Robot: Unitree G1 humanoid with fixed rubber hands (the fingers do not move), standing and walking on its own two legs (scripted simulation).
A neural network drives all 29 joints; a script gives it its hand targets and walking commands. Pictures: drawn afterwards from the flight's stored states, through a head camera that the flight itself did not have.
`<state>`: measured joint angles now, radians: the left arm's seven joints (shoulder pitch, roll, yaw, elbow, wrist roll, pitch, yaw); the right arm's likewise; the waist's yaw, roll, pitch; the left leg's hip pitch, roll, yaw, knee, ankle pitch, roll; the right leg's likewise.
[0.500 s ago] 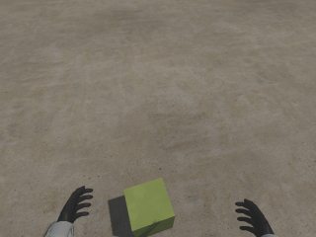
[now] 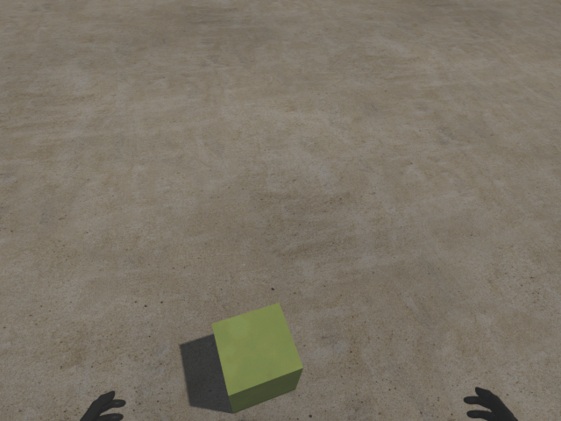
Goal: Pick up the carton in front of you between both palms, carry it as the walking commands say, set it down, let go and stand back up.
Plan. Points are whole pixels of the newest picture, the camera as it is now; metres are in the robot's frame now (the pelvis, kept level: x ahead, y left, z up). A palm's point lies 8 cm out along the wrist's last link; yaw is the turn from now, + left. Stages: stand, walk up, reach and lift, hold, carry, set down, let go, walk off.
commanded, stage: stand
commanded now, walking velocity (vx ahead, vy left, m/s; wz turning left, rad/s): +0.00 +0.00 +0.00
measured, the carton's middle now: (256, 358) +0.39 +0.06 -0.64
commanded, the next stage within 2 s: none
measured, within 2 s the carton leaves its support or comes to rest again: neither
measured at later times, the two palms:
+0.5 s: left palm out of the picture +0.13 +0.31 -0.10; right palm out of the picture +0.14 -0.28 -0.09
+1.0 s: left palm out of the picture +0.10 +0.30 -0.10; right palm out of the picture +0.11 -0.31 -0.09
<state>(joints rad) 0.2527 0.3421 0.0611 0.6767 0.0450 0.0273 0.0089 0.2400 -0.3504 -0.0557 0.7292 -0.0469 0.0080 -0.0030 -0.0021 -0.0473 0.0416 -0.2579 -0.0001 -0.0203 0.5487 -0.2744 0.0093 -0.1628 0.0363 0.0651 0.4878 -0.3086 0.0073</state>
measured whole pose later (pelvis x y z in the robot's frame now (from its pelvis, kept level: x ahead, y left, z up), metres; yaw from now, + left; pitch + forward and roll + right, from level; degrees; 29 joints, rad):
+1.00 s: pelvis +0.02 +0.00 +0.01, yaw +0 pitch -2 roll -1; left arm 0.16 0.38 0.02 0.96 0.03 -0.01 0.02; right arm 0.13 -0.37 -0.01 0.97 -0.02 0.00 -0.02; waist -0.01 -0.02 0.06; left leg -0.14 -0.01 -0.02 0.41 -0.23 0.01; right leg -0.03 0.02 0.05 0.33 -0.25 0.01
